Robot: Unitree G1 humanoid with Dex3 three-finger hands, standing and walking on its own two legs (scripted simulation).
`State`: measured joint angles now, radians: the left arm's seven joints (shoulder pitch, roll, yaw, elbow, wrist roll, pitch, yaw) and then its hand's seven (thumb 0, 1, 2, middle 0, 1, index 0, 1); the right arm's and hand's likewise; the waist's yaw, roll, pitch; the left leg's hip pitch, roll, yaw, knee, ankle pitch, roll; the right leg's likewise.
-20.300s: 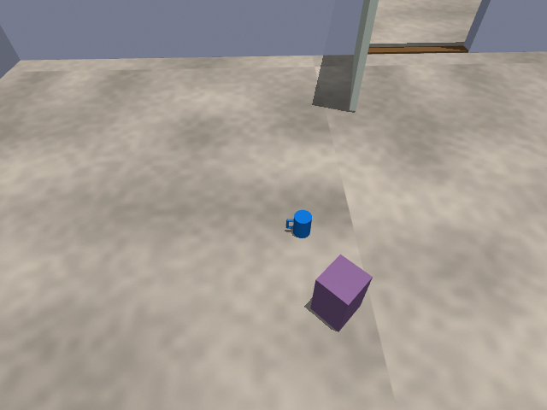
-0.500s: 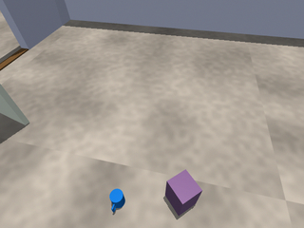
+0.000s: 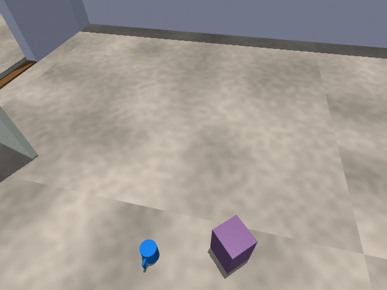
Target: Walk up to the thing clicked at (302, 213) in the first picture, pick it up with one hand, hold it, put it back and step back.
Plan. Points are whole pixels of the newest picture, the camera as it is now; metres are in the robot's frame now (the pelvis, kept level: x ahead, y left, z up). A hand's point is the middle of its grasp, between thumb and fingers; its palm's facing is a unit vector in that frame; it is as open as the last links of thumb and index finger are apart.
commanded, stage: stand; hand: left
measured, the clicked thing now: (148, 255) +0.43 +0.24 -0.73
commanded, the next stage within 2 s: walk up in 0.26 s
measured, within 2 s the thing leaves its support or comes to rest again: neither
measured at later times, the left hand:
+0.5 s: hand out of the picture +0.07 +0.28 -0.17, palm faces +0.01 -0.92 -0.39, open 7.4 cm
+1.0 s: hand out of the picture -0.03 +0.27 -0.18, palm faces -0.09 -0.91 -0.41, open 7.4 cm
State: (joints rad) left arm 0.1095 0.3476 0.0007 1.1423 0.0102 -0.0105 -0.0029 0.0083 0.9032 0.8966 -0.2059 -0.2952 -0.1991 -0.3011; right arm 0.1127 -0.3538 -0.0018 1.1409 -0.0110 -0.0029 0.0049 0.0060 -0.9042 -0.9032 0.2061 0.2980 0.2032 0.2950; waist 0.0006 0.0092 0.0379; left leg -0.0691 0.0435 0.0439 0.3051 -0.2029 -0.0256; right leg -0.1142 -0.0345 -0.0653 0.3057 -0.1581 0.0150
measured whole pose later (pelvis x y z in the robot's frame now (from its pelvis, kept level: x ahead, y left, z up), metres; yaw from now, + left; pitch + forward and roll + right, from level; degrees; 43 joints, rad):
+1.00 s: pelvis -0.14 +0.01 -0.04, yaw -3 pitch -2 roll -2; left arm 0.12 0.37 0.08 0.88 0.03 0.05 0.01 0.01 0.90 0.90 -0.21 -0.30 -0.20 -0.30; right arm 0.13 -0.39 -0.06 0.87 -0.01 0.05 -0.03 0.01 -0.90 -0.90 0.21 0.30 0.21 0.30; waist -0.01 0.05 0.21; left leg -0.41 0.09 -0.02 0.78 -0.33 -0.01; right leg -0.24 0.06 0.02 0.67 -0.41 -0.01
